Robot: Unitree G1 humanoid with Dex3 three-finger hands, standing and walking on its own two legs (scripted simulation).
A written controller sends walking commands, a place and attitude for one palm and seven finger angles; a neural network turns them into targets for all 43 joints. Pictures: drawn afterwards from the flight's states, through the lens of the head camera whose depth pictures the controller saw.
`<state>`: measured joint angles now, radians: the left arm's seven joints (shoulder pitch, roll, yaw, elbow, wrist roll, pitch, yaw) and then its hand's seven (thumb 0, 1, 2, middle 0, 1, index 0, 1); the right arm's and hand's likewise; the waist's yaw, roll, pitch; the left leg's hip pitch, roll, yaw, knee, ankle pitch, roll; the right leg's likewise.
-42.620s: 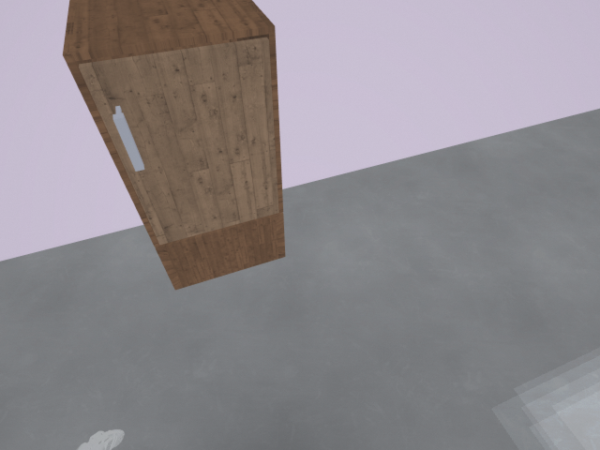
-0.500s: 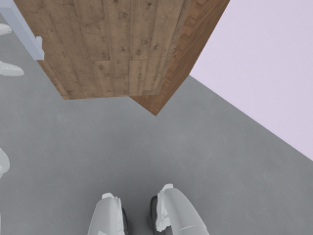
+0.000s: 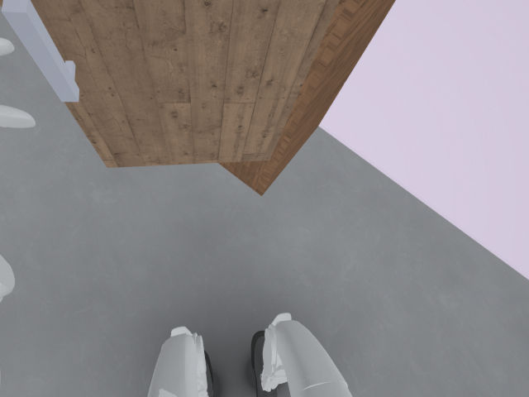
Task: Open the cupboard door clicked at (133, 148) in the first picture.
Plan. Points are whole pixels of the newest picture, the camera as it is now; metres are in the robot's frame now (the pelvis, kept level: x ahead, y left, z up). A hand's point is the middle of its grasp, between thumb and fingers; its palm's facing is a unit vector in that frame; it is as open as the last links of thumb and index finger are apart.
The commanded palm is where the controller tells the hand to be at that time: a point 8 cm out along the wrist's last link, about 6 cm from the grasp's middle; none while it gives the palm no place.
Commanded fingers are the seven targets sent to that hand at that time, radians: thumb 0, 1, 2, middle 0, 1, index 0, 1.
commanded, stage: move the hooked fingers beside the handle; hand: left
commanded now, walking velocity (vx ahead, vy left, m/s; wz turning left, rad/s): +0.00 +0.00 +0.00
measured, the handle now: (49, 44) +0.58 +0.23 +0.06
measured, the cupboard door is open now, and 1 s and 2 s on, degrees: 44 44 44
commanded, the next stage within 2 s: slide the fingers in behind the handle in 0.32 s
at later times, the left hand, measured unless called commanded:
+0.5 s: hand out of the picture +0.53 +0.28 +0.06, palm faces +0.04 -1.00 -0.02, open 14.0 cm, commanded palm +0.52 +0.30 +0.06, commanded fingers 0.00 -0.50 0.30 -0.30 -1.20 -0.30 -1.20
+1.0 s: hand (24, 78) +0.53 +0.26 +0.05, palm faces +0.04 -1.00 -0.01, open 14.0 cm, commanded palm +0.51 +0.28 +0.06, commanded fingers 0.00 -0.50 0.30 -0.30 -1.20 -0.30 -1.20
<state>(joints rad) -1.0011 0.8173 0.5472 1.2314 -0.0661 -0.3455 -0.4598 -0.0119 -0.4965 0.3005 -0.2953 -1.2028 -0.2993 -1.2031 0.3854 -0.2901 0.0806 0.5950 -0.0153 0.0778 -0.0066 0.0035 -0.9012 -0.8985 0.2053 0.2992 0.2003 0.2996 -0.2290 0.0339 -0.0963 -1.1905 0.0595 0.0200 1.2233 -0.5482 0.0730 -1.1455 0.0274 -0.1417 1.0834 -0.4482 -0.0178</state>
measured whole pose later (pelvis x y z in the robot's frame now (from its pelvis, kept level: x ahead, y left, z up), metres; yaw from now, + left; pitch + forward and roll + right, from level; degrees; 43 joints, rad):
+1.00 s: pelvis +0.00 +0.00 +0.00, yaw +0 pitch +29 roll -6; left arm -0.99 0.73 0.50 1.23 -0.08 -0.37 -0.39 -0.01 -0.50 0.30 -0.29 -1.20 -0.30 -1.20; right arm 0.38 -0.28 0.08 0.60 -0.02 0.09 0.01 0.00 -0.90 -0.90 0.20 0.30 0.20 0.30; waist -0.22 0.04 -0.10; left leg -1.18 0.06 0.03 1.23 -0.55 0.07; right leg -1.14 0.03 -0.13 1.10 -0.45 -0.02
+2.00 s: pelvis +0.00 -0.01 +0.01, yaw +1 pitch +27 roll -4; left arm -0.95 0.57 0.42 1.21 -0.08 -0.43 -0.24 -0.01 -0.50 0.30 -0.29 -1.20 -0.27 -1.20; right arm 0.38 -0.27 0.05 0.63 -0.03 0.09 0.02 0.00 -0.90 -0.90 0.20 0.30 0.20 0.30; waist -0.20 0.04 -0.11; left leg -1.13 0.05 0.03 1.19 -0.54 0.06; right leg -1.10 0.02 -0.12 1.09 -0.46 -0.03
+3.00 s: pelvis +0.00 -0.01 +0.01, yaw +1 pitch +27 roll -5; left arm -0.94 0.56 0.43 1.21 -0.07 -0.45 -0.25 0.01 0.75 0.83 -0.36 -1.35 -0.36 -1.35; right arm 0.38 -0.27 0.05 0.64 -0.03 0.08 0.02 0.00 -0.90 -0.90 0.20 0.30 0.20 0.30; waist -0.20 0.04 -0.11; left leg -1.12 0.05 0.04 1.19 -0.54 0.06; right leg -1.10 0.02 -0.11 1.09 -0.46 -0.02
